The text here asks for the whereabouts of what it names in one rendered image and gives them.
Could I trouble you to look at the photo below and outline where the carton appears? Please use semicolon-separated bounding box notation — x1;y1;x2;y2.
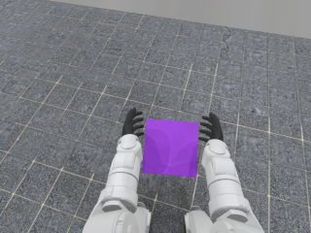
142;118;199;178

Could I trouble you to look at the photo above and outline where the right robot upper arm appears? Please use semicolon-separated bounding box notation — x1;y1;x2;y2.
209;217;264;233

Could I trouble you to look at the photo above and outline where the robot right thigh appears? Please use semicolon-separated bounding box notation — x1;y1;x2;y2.
184;210;214;233

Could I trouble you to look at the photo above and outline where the right robot hand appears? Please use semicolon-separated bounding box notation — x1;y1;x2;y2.
198;113;224;143

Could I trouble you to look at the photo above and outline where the robot left forearm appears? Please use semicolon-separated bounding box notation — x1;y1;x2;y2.
82;134;143;233

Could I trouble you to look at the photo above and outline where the robot left shin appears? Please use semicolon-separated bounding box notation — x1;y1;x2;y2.
137;202;146;209

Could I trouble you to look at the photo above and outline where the left robot upper arm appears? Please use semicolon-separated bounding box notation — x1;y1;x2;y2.
83;209;140;233

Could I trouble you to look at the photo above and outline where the robot right forearm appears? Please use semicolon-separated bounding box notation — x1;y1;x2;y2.
201;139;264;232

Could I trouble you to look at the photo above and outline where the left robot hand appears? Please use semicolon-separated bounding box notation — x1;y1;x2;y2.
121;108;145;137

